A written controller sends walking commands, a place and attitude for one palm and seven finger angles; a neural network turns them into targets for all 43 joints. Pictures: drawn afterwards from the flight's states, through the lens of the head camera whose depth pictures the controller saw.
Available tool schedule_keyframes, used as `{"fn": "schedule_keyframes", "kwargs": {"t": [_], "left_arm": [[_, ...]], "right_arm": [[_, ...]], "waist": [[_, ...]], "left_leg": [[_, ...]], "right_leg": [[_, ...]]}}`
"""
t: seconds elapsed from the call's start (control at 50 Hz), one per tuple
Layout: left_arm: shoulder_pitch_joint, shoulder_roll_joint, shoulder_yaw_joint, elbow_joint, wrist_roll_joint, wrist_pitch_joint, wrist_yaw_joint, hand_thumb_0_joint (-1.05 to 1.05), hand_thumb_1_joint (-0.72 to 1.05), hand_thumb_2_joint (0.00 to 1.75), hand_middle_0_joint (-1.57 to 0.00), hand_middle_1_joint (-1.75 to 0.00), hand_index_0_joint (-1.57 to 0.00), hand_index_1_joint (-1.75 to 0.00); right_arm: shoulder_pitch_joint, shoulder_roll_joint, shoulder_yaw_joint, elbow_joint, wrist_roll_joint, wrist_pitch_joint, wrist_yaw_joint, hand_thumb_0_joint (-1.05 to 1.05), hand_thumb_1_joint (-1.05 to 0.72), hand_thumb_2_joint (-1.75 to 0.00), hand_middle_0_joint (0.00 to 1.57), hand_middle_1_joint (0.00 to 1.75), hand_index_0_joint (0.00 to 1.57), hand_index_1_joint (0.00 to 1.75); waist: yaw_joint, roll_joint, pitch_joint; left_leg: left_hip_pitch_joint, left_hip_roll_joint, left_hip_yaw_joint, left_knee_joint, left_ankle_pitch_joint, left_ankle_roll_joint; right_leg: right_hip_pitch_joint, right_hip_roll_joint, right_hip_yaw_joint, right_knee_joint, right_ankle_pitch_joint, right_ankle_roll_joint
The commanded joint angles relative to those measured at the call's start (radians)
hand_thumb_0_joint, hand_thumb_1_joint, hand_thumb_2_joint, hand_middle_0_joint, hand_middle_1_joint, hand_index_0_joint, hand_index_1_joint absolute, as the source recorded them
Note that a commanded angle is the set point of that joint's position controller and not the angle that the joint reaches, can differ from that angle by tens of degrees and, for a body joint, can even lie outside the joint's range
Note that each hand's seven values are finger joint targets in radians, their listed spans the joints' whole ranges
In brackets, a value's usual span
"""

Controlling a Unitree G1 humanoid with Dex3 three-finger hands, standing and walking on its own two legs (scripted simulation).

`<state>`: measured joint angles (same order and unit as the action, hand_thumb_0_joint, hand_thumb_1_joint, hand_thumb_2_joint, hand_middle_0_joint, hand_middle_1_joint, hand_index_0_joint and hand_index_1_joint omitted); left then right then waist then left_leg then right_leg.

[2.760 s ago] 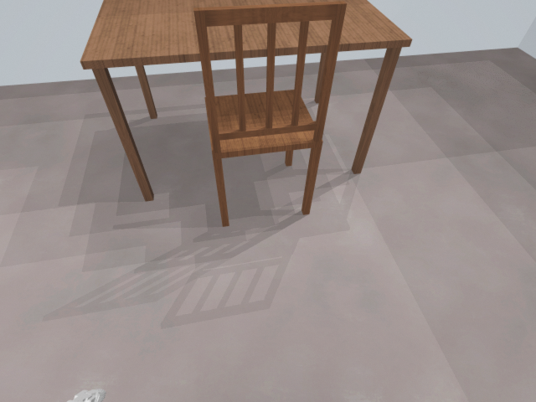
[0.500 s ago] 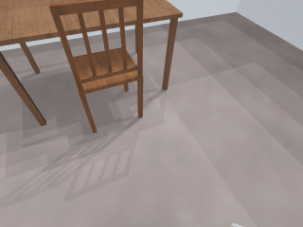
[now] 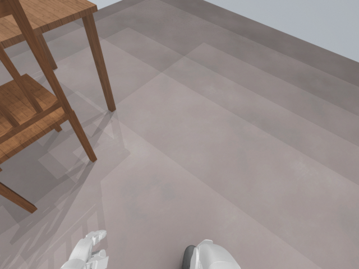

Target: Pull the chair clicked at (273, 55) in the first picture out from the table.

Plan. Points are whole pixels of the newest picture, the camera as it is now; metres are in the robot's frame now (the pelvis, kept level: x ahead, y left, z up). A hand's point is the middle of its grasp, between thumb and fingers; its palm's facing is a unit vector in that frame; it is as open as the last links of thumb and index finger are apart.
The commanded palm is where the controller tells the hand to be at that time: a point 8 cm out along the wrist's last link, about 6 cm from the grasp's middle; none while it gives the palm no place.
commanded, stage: walk to a spot facing it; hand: left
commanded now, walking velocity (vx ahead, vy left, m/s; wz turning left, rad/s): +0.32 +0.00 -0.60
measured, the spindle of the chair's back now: out of the picture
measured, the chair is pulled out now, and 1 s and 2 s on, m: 0.00 0.00 0.00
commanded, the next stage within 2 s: turn to face it in 0.84 s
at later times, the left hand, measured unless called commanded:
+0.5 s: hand (91, 230) +0.23 +0.23 -0.17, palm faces -0.08 -0.97 -0.21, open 7.3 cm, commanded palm none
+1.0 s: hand (157, 143) +0.51 +0.07 -0.16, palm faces -0.53 -0.81 -0.25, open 7.4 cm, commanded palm none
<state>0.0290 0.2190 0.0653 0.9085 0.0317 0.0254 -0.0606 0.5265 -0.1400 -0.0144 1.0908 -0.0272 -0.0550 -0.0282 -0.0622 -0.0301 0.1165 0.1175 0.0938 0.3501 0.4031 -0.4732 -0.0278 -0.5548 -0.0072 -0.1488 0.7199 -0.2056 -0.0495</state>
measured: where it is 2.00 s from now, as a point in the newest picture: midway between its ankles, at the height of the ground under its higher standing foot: (181, 249)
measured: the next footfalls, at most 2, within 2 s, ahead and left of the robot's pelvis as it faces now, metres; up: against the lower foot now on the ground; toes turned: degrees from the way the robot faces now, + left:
right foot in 0.06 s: +0.18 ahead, -0.08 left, +0.00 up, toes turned -8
left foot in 0.48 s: +0.32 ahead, +0.12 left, +0.00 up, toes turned -8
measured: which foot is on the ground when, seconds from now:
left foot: down 0.00-0.04, up 0.06-0.46, down 0.48-0.92, up 0.94-1.00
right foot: up 0.00-0.04, down 0.06-0.48, up 0.50-0.90, down 0.92-1.00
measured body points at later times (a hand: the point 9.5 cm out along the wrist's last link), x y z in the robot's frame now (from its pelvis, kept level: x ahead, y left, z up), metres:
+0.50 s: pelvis +0.19 +0.02 +0.00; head +0.20 +0.04 +0.45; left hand +0.24 +0.28 -0.15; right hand +0.30 -0.23 -0.11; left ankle +0.28 +0.13 -0.73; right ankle +0.14 -0.08 -0.72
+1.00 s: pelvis +0.28 -0.03 -0.01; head +0.32 -0.07 +0.43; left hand +0.54 +0.11 -0.14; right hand +0.13 -0.26 -0.16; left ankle +0.29 +0.12 -0.67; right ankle +0.28 -0.14 -0.73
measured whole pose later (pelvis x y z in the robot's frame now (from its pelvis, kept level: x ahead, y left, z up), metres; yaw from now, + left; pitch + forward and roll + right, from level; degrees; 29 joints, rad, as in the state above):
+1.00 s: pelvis +0.28 -0.03 -0.01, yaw -33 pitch -1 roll +0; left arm 0.10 0.22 0.07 0.88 0.01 0.00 -0.02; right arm 0.29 -0.26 -0.07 0.98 -0.01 0.04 -0.02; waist -0.03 0.03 0.13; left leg -0.35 0.17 0.15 1.11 -0.56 -0.07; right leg -0.41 -0.02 -0.12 0.71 -0.28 -0.06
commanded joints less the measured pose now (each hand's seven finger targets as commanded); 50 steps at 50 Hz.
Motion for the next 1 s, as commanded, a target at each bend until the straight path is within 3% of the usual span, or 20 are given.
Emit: {"fn": "schedule_keyframes", "kwargs": {"t": [0.0,0.02,0.04,0.06,0.12,0.18,0.36,0.42,0.44,0.46,0.48,0.5,0.54,0.62,0.8,0.86,0.88,0.9,0.92,0.98], "left_arm": [[0.320,0.153,0.041,0.016,0.005,-0.054,0.018,0.00,0.90,0.90,-0.20,-0.30,-0.20,-0.30],[0.406,0.254,0.057,0.027,-0.004,-0.064,0.034,0.00,0.90,0.90,-0.20,-0.30,-0.20,-0.30],[0.430,0.304,0.066,0.031,-0.032,-0.054,0.044,0.00,0.90,0.90,-0.20,-0.30,-0.20,-0.30],[0.364,0.286,0.063,0.005,-0.031,-0.052,0.049,0.00,0.90,0.90,-0.20,-0.30,-0.20,-0.30],[0.172,0.176,0.033,-0.034,-0.022,-0.066,0.066,0.00,0.90,0.90,-0.20,-0.30,-0.20,-0.30],[0.144,0.156,0.027,-0.031,-0.008,-0.077,0.062,0.00,0.90,0.90,-0.20,-0.30,-0.20,-0.30],[0.266,0.171,0.041,-0.017,-0.008,-0.074,0.050,0.00,0.90,0.90,-0.20,-0.30,-0.20,-0.30],[0.263,0.170,0.047,-0.021,-0.014,-0.065,0.052,0.00,0.90,0.90,-0.20,-0.30,-0.20,-0.30],[0.253,0.139,0.043,-0.032,-0.020,-0.064,0.051,0.00,0.90,0.90,-0.20,-0.30,-0.20,-0.30],[0.273,0.075,0.034,-0.044,-0.029,-0.062,0.041,0.00,0.90,0.90,-0.20,-0.30,-0.20,-0.30],[0.257,0.071,0.030,-0.062,-0.021,-0.072,0.037,0.00,0.90,0.90,-0.20,-0.30,-0.20,-0.30],[0.261,0.107,0.039,-0.043,-0.009,-0.062,0.039,0.00,0.90,0.90,-0.20,-0.30,-0.20,-0.30],[0.234,0.093,0.046,-0.031,-0.004,-0.046,0.023,0.00,0.90,0.90,-0.20,-0.30,-0.20,-0.30],[0.278,0.049,0.040,-0.015,-0.009,-0.005,0.019,0.00,0.90,0.90,-0.20,-0.30,-0.20,-0.30],[0.118,0.023,0.030,-0.073,-0.003,0.003,0.021,0.00,0.90,0.90,-0.20,-0.30,-0.20,-0.30],[0.195,0.061,0.037,-0.062,0.000,-0.013,0.027,0.00,0.90,0.90,-0.20,-0.30,-0.20,-0.30],[0.292,0.131,0.051,-0.038,0.003,-0.030,0.033,0.00,0.90,0.90,-0.20,-0.30,-0.20,-0.30],[0.377,0.265,0.076,-0.020,0.003,-0.045,0.048,0.00,0.90,0.90,-0.20,-0.30,-0.20,-0.30],[0.414,0.299,0.079,-0.010,-0.025,-0.038,0.064,0.00,0.90,0.90,-0.20,-0.30,-0.20,-0.30],[0.218,0.169,0.036,-0.043,-0.017,-0.028,0.086,0.00,0.90,0.90,-0.20,-0.30,-0.20,-0.30]], "right_arm": [[-0.059,-0.217,-0.048,-0.098,0.024,-0.020,0.004,0.00,-0.90,-0.90,0.20,0.30,0.20,0.30],[-0.026,-0.136,-0.034,-0.134,0.039,-0.019,0.011,0.00,-0.90,-0.90,0.20,0.30,0.20,0.30],[-0.127,-0.133,-0.038,-0.176,0.033,-0.025,0.001,0.00,-0.90,-0.90,0.20,0.30,0.20,0.30],[-0.131,-0.151,-0.045,-0.188,0.025,-0.029,0.002,0.00,-0.90,-0.90,0.20,0.30,0.20,0.30],[-0.157,-0.141,-0.046,-0.159,0.005,0.012,0.011,0.00,-0.90,-0.90,0.20,0.30,0.20,0.30],[-0.100,-0.110,-0.043,-0.148,0.000,0.038,0.018,0.00,-0.90,-0.90,0.20,0.30,0.20,0.30],[-0.376,-0.121,-0.046,-0.272,0.005,0.006,0.039,0.00,-0.90,-0.90,0.20,0.30,0.20,0.30],[-0.340,-0.146,-0.051,-0.264,0.010,-0.007,0.025,0.00,-0.90,-0.90,0.20,0.30,0.20,0.30],[-0.254,-0.186,-0.058,-0.238,0.007,-0.016,0.012,0.00,-0.90,-0.90,0.20,0.30,0.20,0.30],[-0.146,-0.297,-0.082,-0.212,-0.006,-0.020,0.003,0.00,-0.90,-0.90,0.20,0.30,0.20,0.30],[-0.080,-0.340,-0.084,-0.209,-0.002,-0.006,0.005,0.00,-0.90,-0.90,0.20,0.30,0.20,0.30],[-0.147,-0.275,-0.068,-0.222,0.000,-0.001,0.009,0.00,-0.90,-0.90,0.20,0.30,0.20,0.30],[-0.248,-0.212,-0.048,-0.243,0.004,-0.005,0.004,0.00,-0.90,-0.90,0.20,0.30,0.20,0.30],[-0.289,-0.185,-0.043,-0.227,0.008,-0.007,-0.002,0.00,-0.90,-0.90,0.20,0.30,0.20,0.30],[-0.241,-0.227,-0.085,-0.193,-0.002,0.028,0.008,0.00,-0.90,-0.90,0.20,0.30,0.20,0.30],[-0.252,-0.251,-0.094,-0.201,0.001,0.038,0.012,0.00,-0.90,-0.90,0.20,0.30,0.20,0.30],[-0.241,-0.238,-0.088,-0.214,0.008,0.040,0.020,0.00,-0.90,-0.90,0.20,0.30,0.20,0.30],[-0.233,-0.157,-0.065,-0.255,0.017,0.040,0.027,0.00,-0.90,-0.90,0.20,0.30,0.20,0.30],[-0.275,-0.159,-0.058,-0.281,0.021,0.048,0.008,0.00,-0.90,-0.90,0.20,0.30,0.20,0.30],[-0.272,-0.157,-0.049,-0.210,0.011,0.066,-0.001,0.00,-0.90,-0.90,0.20,0.30,0.20,0.30]], "waist": [[0.216,0.141,-0.245],[0.219,-0.078,-0.361],[0.224,-0.079,-0.356],[0.185,-0.059,-0.310],[0.063,0.095,-0.113],[0.007,0.018,-0.112],[0.098,-0.079,-0.099],[0.068,-0.067,-0.128],[0.026,0.008,-0.166],[-0.018,0.243,-0.242],[-0.031,0.293,-0.220],[-0.007,0.191,-0.182],[0.034,0.169,-0.067],[0.082,0.169,-0.088],[0.026,0.240,-0.078],[0.088,0.202,-0.134],[0.141,0.085,-0.207],[0.170,-0.232,-0.302],[0.183,-0.185,-0.339],[0.098,-0.094,-0.269]], "left_leg": [[-0.308,0.209,-0.052,0.582,0.974,0.039],[-0.653,0.049,-0.080,0.941,-0.007,-0.015],[-0.797,0.010,-0.230,1.107,-0.142,-0.008],[-0.816,0.045,-0.311,1.111,-0.019,-0.006],[-0.678,0.116,-0.340,0.941,0.102,-0.021],[-0.598,0.105,-0.309,0.770,0.155,-0.040],[-0.561,-0.007,-0.290,0.315,0.176,-0.034],[-0.352,-0.039,-0.270,0.100,0.216,-0.030],[-0.138,0.013,-0.317,-0.004,0.237,-0.010],[0.083,0.271,-0.600,-0.066,0.238,0.072],[0.069,0.453,-0.740,-0.118,0.327,0.171],[-0.077,0.430,-0.667,-0.140,0.237,0.171],[-0.230,0.357,-0.522,-0.163,0.330,0.149],[-0.263,0.277,-0.247,-0.116,0.641,0.125],[-0.206,0.286,-0.091,0.010,0.704,0.113],[-0.229,0.271,-0.059,0.229,0.784,0.062],[-0.377,0.241,-0.039,0.449,0.682,0.012],[-0.689,0.074,-0.051,0.745,-0.039,-0.052],[-0.730,0.043,-0.231,0.891,-0.199,-0.052],[-0.675,0.056,-0.337,0.913,-0.023,-0.035]], "right_leg": [[0.656,0.001,0.033,-0.177,0.074,-0.094],[0.909,-0.319,0.506,-0.217,0.204,-0.226],[0.891,-0.426,0.695,-0.316,0.383,-0.298],[0.784,-0.391,0.636,-0.356,0.278,-0.280],[0.318,-0.295,0.463,-0.466,0.042,-0.205],[0.159,-0.204,0.351,-0.496,-0.015,-0.169],[0.289,-0.162,0.455,-0.446,-0.056,-0.150],[0.270,-0.131,0.448,-0.323,0.045,-0.104],[0.155,-0.076,0.400,-0.185,0.065,-0.063],[-0.056,0.056,0.265,0.090,-0.139,0.002],[-0.159,0.056,0.159,0.353,-0.395,0.037],[-0.138,0.000,0.186,0.457,-0.356,0.048],[-0.136,-0.059,0.165,0.518,-0.248,0.067],[-0.066,-0.086,0.123,0.478,-0.123,0.097],[0.074,-0.050,0.016,0.047,-0.083,0.086],[0.277,0.001,-0.014,-0.118,-0.023,0.051],[0.514,-0.052,0.064,-0.213,0.155,0.017],[0.751,-0.346,0.476,-0.252,0.608,-0.106],[0.701,-0.455,0.537,-0.259,0.895,-0.200],[0.498,-0.326,0.379,-0.314,0.553,-0.160]]}}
